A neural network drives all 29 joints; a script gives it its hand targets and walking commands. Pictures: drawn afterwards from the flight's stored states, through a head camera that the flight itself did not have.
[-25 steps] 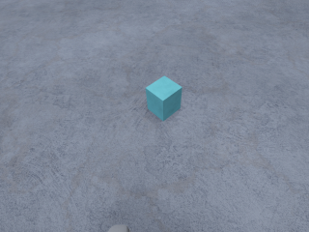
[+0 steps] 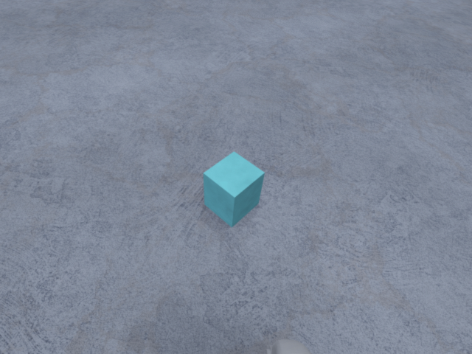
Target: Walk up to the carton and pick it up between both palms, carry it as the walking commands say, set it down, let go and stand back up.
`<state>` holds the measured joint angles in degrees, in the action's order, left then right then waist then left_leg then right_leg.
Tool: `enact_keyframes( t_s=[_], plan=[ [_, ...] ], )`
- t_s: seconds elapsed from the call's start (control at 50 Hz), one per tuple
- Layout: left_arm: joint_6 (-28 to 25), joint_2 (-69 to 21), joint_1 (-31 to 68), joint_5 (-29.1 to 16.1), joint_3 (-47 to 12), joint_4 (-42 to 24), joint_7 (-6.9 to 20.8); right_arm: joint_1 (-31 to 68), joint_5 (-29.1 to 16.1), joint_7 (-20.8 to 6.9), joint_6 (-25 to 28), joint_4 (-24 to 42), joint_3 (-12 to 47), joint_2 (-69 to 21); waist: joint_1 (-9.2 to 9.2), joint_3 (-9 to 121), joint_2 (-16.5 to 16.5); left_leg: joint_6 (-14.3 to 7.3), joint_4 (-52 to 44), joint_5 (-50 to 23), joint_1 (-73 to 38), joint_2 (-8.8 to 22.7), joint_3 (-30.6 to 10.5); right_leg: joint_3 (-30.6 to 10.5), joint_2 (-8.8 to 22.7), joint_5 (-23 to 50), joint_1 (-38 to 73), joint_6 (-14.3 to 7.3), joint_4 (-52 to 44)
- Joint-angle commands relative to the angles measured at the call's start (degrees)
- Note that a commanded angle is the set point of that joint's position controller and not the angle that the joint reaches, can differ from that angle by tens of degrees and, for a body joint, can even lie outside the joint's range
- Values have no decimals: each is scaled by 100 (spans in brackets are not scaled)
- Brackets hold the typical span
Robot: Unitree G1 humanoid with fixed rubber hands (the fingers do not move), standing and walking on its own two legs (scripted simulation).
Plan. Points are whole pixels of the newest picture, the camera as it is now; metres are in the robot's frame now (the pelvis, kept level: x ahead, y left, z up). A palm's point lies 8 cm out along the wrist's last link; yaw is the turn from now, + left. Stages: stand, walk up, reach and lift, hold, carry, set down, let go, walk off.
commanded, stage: walk up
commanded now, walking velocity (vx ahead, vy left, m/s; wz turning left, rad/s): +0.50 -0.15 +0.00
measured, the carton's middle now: (232, 189) +0.94 -0.07 -0.64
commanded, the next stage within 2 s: none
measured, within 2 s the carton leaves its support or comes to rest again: neither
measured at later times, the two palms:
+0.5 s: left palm (117, 312) +0.22 +0.20 -0.08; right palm (352, 257) +0.33 -0.28 -0.12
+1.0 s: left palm (136, 239) +0.39 +0.21 -0.12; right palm (347, 249) +0.36 -0.29 -0.14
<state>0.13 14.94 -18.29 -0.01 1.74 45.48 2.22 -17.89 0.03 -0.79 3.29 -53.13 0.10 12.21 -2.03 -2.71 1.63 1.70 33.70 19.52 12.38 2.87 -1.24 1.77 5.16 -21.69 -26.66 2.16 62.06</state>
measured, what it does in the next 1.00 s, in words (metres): walks ahead: right foot, then left foot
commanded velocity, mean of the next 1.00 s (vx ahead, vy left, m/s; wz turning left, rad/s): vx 0.37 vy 0.04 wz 0.00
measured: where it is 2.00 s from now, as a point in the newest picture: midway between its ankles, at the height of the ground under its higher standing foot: (226, 310)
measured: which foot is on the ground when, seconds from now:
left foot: down 0.00-0.18, up 0.20-0.64, down 0.66-1.00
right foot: up 0.00-0.14, down 0.16-0.66, up 0.68-0.96, down 0.98-1.00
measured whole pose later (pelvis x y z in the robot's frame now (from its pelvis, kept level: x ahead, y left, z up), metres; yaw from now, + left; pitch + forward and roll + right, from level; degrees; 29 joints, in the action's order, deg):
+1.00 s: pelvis +0.33 -0.05 -0.01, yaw +0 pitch -2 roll +2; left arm 0.3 14.7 -18.8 0.0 2.2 45.9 1.5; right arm -15.7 0.0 -0.3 -0.7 -54.8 0.1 11.8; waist -1.7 -2.8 1.7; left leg 3.5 33.8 17.9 14.5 3.1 -0.9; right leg 3.0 1.9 -17.7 -18.3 0.8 37.0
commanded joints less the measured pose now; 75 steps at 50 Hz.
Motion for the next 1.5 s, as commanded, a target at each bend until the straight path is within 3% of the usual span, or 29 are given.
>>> enact_keyframes(
  t_s=[0.0,0.06,0.1,0.12,0.14,0.16,0.2,0.22,0.34,0.5,0.56,0.58,0.62,0.68,0.76,0.84,0.9,0.94,0.96,1.0,1.06,1.1,1.16,1.3,1.36,1.38,1.42,1.44,1.48],
  plan=[
    [-44,355,1002,100,167,-512,178,-58,192,60,47,397,-447,1390,-138,-774,-1459,-760,-2577,300,202,1510,-1439,138,126,830,-662,278,-1382],
    [-202,265,576,120,102,-400,149,162,187,28,3,240,-446,1332,197,-543,-2028,-690,-2149,462,661,957,-505,741,-178,859,989,286,-2598],
    [-326,655,-659,135,256,101,30,55,142,18,12,168,-400,1267,690,594,-927,-500,-423,-952,660,553,-116,853,-344,1082,2659,140,-3003],
    [-412,1085,-1755,213,414,448,-59,180,121,19,85,298,-334,1030,1211,1327,406,-284,1487,-959,1530,223,230,-301,527,670,3840,-107,-3345],
    [-434,1683,-2405,278,513,646,-108,167,61,20,107,556,-231,585,1179,1564,2192,-80,3098,1293,2524,-329,186,-3062,2022,-106,4218,-493,-4505],
    [-365,1786,-2123,160,424,655,-115,90,55,11,50,561,-294,734,984,1391,1808,-132,3523,1356,2723,-178,-285,-3969,2183,-505,4052,-808,-4872],
    [-390,1394,-1264,224,305,375,-141,261,147,-43,-49,333,-392,770,665,296,234,-153,3711,435,2830,148,-232,-3380,1930,-488,2792,-674,-4911],
    [-415,1238,-990,185,307,305,-150,205,151,-79,-116,286,-418,777,547,51,24,-116,3613,75,2761,289,-146,-2967,1892,172,2528,-562,-4947],
    [-533,769,-1126,95,267,456,-182,483,158,-146,-295,360,-360,662,496,689,636,74,2769,-472,2313,202,301,-1153,1325,3585,2975,-397,-4441],
    [-322,912,-746,101,394,280,-245,1524,84,-224,-274,605,-164,458,629,193,800,237,37,-809,1432,17,820,-251,1111,3237,2649,-594,-4456],
    [-241,1027,-547,23,426,278,-263,850,124,-118,-155,347,-155,525,259,1038,600,9,-1327,-1259,157,-217,1041,57,907,3614,2763,-445,-3386],
    [-245,743,-555,-12,346,249,-239,178,181,-34,-46,99,-259,765,14,1664,84,-87,-1256,-1451,-916,-50,815,267,527,2830,2322,-307,-2401],
    [-247,320,-628,84,191,33,-203,-873,140,89,9,-25,-619,1747,-312,1984,-2066,-684,-1065,-3855,-2830,2035,-2212,-19,-363,-1132,-547,-38,-373],
    [-85,372,-230,146,233,-73,-177,34,79,98,-61,161,-442,1397,38,304,-1461,-930,-1554,-2685,-955,1778,-1987,-231,-15,-702,-757,4,4],
    [-43,333,-88,150,219,-36,-73,351,119,104,-18,368,-366,1218,64,325,-1709,-867,-1772,-2539,-258,1299,-1305,231,-141,-284,93,112,-573],
    [36,342,222,140,174,-200,-34,586,186,94,-175,437,-415,1373,24,-340,-1796,-940,-2248,544,702,1206,-1230,403,-199,-246,627,136,-1763],
    [-60,262,-474,136,145,27,-94,799,155,78,-296,452,-446,1386,420,-52,-1637,-718,-1644,707,961,844,-745,765,-411,760,1905,54,-3316],
    [-227,729,-1434,213,320,351,-196,810,129,80,-245,525,-317,891,808,802,-314,-290,215,381,1727,188,13,-565,553,397,3338,-276,-3968],
    [-220,1302,-1635,213,411,412,-220,874,142,89,-238,734,-214,506,826,665,1296,-52,1687,1227,2549,-349,442,-2601,1838,-291,3253,-656,-5019],
    [-159,1294,-1074,207,340,353,-234,915,167,60,-329,670,-359,799,581,278,595,-35,2707,1085,2620,68,-87,-2822,1871,-584,2592,-1031,-5050],
    [-286,1042,-893,136,323,223,-302,511,228,-20,-421,354,-404,787,483,246,-240,22,2773,128,2682,192,-38,-2227,1798,1794,2886,-593,-4832],
    [-366,868,-1122,89,301,389,-310,447,205,-20,-431,339,-386,717,515,754,168,95,2711,-11,2462,98,149,-1530,1535,4144,3292,-475,-4333],
    [-370,736,-1275,106,288,528,-311,761,157,-51,-475,433,-316,568,588,799,611,125,2238,-120,2232,-73,415,-985,1252,4916,3290,-473,-4196],
    [-230,780,-716,79,322,338,-305,1238,112,-84,-366,440,-119,354,534,562,876,88,10,-345,1204,-183,807,-367,984,3381,2701,-786,-4225],
    [-143,720,-427,-6,281,362,-269,578,97,21,-170,167,-76,388,134,1236,718,-42,-1433,-1234,-256,-277,1045,121,557,3000,2565,-641,-3296],
    [-140,554,-371,-25,214,312,-270,144,143,78,-110,21,-167,615,-27,1467,144,-116,-1318,-1477,-1034,36,752,191,351,2490,2065,-510,-2793],
    [-73,217,-201,30,75,73,-270,-267,207,166,-108,50,-337,1358,-133,1227,-1752,-662,-1025,-4972,-2066,1718,-1557,67,-402,-840,-119,-144,-1487],
    [46,172,-64,-4,130,68,-328,-119,118,217,-136,94,-307,1353,-8,640,-1556,-909,-814,-7077,-1395,1895,-1432,-360,-318,-1248,-108,-113,-1408],
    [126,266,-270,10,76,91,-265,309,116,223,-170,213,-264,1275,52,328,-1916,-1072,-1231,-5321,-1203,1830,-1294,12,-386,-915,-111,-37,-1292]
  ],
)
